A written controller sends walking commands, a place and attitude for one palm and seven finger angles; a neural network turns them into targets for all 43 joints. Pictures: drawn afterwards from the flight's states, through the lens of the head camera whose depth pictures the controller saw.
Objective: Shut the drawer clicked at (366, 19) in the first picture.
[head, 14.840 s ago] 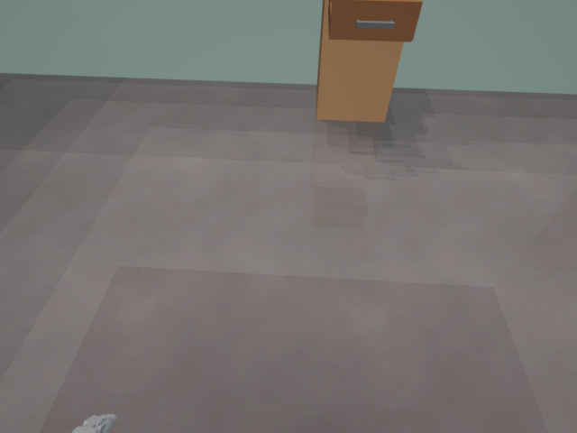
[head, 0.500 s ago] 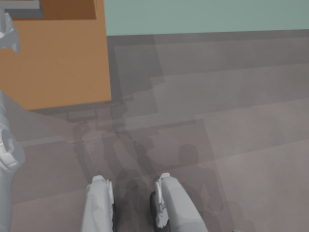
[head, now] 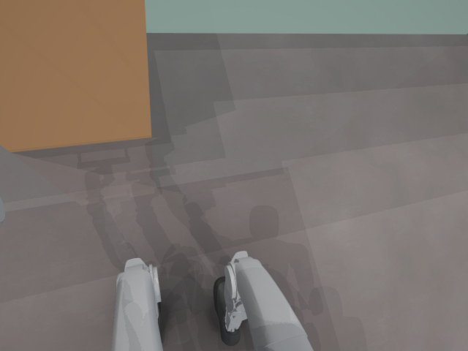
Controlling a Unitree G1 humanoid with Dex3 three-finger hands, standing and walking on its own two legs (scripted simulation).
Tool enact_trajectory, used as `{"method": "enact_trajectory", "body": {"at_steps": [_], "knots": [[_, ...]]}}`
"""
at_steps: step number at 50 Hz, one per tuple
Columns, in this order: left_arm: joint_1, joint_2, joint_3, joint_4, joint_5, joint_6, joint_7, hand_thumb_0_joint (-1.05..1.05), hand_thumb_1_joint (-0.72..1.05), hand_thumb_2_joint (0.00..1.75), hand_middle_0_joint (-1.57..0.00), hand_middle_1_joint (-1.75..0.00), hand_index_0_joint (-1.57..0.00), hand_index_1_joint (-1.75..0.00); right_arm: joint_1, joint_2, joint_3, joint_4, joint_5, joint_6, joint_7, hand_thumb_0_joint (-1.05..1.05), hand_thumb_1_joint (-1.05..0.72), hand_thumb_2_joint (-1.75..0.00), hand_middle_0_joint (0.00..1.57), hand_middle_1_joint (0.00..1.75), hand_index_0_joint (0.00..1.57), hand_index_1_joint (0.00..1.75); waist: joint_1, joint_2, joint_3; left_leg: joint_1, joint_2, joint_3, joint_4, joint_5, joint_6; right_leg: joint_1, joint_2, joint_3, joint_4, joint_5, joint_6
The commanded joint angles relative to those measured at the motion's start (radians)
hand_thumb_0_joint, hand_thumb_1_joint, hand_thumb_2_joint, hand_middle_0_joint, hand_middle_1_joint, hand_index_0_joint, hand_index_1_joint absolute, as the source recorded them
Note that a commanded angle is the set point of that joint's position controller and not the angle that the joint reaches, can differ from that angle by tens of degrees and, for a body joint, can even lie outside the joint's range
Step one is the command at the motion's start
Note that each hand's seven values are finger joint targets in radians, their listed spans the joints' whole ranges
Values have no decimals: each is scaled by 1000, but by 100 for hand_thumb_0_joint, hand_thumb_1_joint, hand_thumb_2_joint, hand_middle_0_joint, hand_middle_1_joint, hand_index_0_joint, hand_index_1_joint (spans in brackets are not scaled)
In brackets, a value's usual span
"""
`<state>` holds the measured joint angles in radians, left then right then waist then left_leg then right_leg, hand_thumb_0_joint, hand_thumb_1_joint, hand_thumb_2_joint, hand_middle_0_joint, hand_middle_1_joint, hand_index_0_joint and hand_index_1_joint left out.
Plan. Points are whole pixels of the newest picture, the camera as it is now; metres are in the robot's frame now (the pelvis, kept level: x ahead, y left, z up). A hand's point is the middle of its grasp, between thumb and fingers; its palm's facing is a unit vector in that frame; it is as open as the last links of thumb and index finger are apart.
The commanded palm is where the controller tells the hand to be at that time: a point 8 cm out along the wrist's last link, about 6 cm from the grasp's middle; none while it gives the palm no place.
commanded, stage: pull the fist back off the drawer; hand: left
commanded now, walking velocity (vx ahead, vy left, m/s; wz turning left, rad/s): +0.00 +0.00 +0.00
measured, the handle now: out of the picture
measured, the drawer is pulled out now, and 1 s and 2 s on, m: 0.00 0.00 0.00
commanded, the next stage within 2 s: draw the hand back to the body in 0.80 s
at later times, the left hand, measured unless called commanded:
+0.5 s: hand out of the picture +0.58 +0.28 +0.08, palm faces +0.13 -0.99 -0.04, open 3.3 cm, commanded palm +0.58 +0.27 +0.08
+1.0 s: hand out of the picture +0.56 +0.26 +0.09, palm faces +0.15 -0.99 -0.03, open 3.2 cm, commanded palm +0.51 +0.29 +0.11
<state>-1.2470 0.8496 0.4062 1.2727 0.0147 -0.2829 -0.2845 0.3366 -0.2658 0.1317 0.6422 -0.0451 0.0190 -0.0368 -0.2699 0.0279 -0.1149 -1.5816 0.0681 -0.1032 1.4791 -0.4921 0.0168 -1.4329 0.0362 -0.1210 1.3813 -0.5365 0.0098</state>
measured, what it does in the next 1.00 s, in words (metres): stands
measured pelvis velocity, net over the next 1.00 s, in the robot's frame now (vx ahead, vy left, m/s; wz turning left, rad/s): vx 0.04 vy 0.00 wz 0.01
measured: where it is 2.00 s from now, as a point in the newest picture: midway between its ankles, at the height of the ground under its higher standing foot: (190, 325)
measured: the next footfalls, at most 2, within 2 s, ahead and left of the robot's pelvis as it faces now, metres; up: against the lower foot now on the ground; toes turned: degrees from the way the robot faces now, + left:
none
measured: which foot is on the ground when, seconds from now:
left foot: down 0.00-1.00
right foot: down 0.00-1.00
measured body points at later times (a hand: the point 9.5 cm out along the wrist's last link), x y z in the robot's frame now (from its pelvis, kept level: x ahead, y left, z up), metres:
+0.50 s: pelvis +0.00 +0.00 +0.00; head +0.20 +0.07 +0.40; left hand +0.56 +0.33 +0.08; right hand +0.00 -0.26 -0.08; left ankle +0.07 +0.11 -0.57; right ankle +0.05 -0.13 -0.57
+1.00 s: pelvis +0.04 +0.00 +0.04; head +0.22 +0.04 +0.45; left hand +0.54 +0.32 +0.10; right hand +0.07 -0.27 -0.07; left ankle +0.07 +0.11 -0.57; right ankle +0.05 -0.13 -0.57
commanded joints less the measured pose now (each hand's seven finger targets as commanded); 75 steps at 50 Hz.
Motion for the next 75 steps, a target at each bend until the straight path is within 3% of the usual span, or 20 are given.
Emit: {"method": "enact_trajectory", "body": {"at_steps": [1,6,16,19,22,31,38,40,45,48,51,52,55,60,67,70,71,72,73,75], "knots": [[-613,171,-24,-301,-17,-68,39,0,90,90,-140,-160,-140,-160,225,-246,-83,-2,-2,-24,-28,0,-90,-90,20,30,20,30,-84,435,-594,779,20,-91,-216,66,18,2,21,35,-182,88,-40],[-577,162,-33,-246,-21,-56,45,0,90,90,-140,-160,-140,-160,211,-244,-72,0,4,-47,-34,0,-90,-90,20,30,20,30,-91,391,-534,705,19,-78,-228,-8,24,21,21,37,-196,56,-36],[-560,167,-3,-258,-23,-64,50,0,90,90,-140,-160,-140,-160,228,-242,-82,-10,-2,-46,-23,0,-90,-90,20,30,20,30,-75,367,-548,707,11,-78,-220,35,21,43,23,34,-190,76,-39],[-548,195,30,-275,-19,-69,47,0,90,90,-140,-160,-140,-160,236,-240,-86,-13,-5,-39,-15,0,-90,-90,20,30,20,30,-53,381,-580,718,8,-73,-212,79,19,62,24,33,-182,91,-44],[-510,163,27,-277,-26,-60,41,0,90,90,-140,-160,-140,-160,240,-238,-94,-15,-5,-27,-8,0,-90,-90,20,30,20,30,-46,361,-570,732,9,-74,-217,92,17,64,26,31,-189,97,-43],[-256,157,101,-382,-54,-80,19,0,90,90,-140,-160,-140,-160,230,-219,-117,-39,5,5,21,0,-90,-90,20,30,20,30,48,342,-642,817,9,-41,-236,261,10,190,29,37,-216,164,-45],[-152,101,119,-408,-87,-116,31,0,90,90,-140,-160,-140,-160,209,-206,-134,-41,12,19,27,0,-90,-90,20,30,20,30,64,259,-599,791,3,-14,-239,316,13,258,26,52,-235,213,-38],[-151,66,98,-384,-85,-131,40,0,90,90,-140,-160,-140,-160,208,-203,-137,-32,11,23,28,0,-90,-90,20,30,20,30,49,233,-554,793,4,-13,-243,323,13,245,26,48,-241,217,-35],[-92,78,117,-321,-86,-157,33,0,90,90,-140,-160,-140,-160,199,-203,-140,-35,12,36,28,0,-90,-90,20,30,20,30,57,189,-542,744,-3,10,-224,353,18,293,26,61,-238,257,-34],[77,99,171,-513,-121,-173,10,0,90,90,-140,-160,-140,-160,186,-200,-158,-84,25,48,38,0,-90,-90,20,30,20,30,154,257,-732,904,-12,19,-274,507,6,448,24,67,-248,385,-42],[269,31,153,-704,-175,-123,-10,0,90,90,-140,-160,-140,-160,162,-184,-174,-123,58,56,42,0,-90,-90,20,30,20,30,183,219,-777,995,-18,34,-333,602,7,579,29,68,-310,496,-31],[308,-21,122,-742,-194,-98,-13,0,90,90,-140,-160,-140,-160,151,-176,-177,-130,67,53,41,0,-90,-90,20,30,20,30,174,182,-745,991,-23,42,-352,577,12,606,32,67,-339,505,-25],[388,-57,127,-793,-236,-57,9,0,90,90,-140,-160,-140,-160,129,-168,-178,-131,79,35,24,0,-90,-90,20,30,20,30,165,86,-617,937,-29,64,-404,496,21,675,31,68,-398,509,-14],[437,-214,-12,-917,-242,-97,46,0,90,90,-140,-160,-140,-160,92,-150,-179,-124,84,-1,4,0,-90,-90,20,30,20,30,146,158,-504,1112,-30,62,-495,499,6,661,34,58,-479,444,-22],[749,-267,-38,-927,-287,-47,17,0,90,90,-140,-160,-140,-160,0,-141,-170,-189,101,-12,1,0,-90,-90,20,30,20,30,204,96,-309,1089,-45,76,-623,423,8,805,22,46,-570,428,-27],[826,-263,-19,-1052,-310,-43,25,0,90,90,-140,-160,-140,-160,-42,-131,-168,-227,106,-25,-5,0,-90,-90,20,30,20,30,226,102,-312,1135,-47,81,-658,442,9,874,16,50,-595,455,-29],[864,-195,-58,-1120,-161,13,149,0,90,90,-140,-160,-140,-160,-114,-115,-175,-259,101,0,-16,0,-90,-90,20,30,20,30,272,104,-342,1207,-58,89,-712,419,4,909,-9,95,-649,413,-48],[904,-264,-85,-1179,-152,49,222,0,90,90,-140,-160,-140,-160,-121,-102,-172,-280,100,8,-29,0,-90,-90,20,30,20,30,242,72,-290,1217,-54,94,-745,384,3,919,-9,88,-679,404,-44],[935,-284,-107,-1221,-137,77,270,0,90,90,-140,-160,-140,-160,-134,-104,-167,-280,99,10,-38,0,-90,-90,20,30,20,30,249,93,-270,1231,-52,93,-767,377,4,949,-10,91,-699,406,-46],[991,-289,-109,-1266,-117,120,342,0,90,90,-140,-160,-140,-160,-151,-102,-160,-280,99,17,-54,0,-90,-90,20,30,20,30,242,44,-223,1248,-48,95,-807,354,7,995,-13,85,-733,406,-40]]}}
